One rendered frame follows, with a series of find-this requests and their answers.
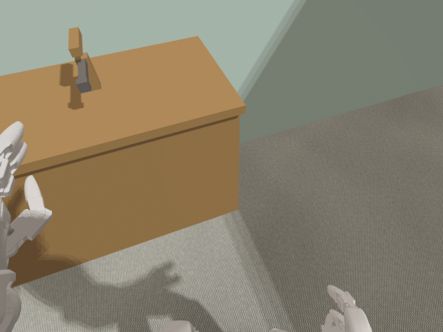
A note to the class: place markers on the counter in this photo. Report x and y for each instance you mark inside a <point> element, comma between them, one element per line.
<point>153,148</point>

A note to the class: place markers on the left robot forearm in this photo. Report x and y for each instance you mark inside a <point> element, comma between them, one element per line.
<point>10,302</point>

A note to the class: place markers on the robot right hand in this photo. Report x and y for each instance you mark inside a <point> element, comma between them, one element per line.
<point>354,319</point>

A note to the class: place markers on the tap lever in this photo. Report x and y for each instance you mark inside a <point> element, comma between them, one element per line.
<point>83,77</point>

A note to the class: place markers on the robot left hand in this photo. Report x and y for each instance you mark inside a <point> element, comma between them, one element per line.
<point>30,222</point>

